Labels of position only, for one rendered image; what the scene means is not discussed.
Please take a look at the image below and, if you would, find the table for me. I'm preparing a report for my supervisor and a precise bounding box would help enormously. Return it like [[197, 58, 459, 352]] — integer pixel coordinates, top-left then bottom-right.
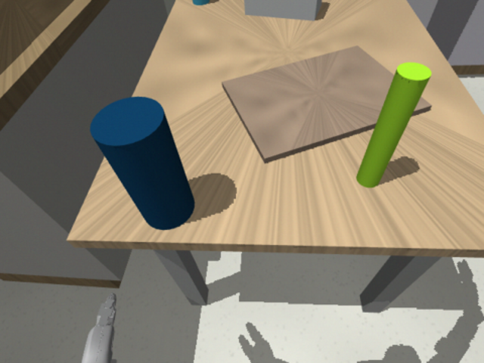
[[67, 0, 484, 313]]

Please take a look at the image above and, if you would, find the left robot hand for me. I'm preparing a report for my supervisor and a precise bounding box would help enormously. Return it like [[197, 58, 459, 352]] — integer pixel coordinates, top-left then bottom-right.
[[82, 293, 117, 363]]

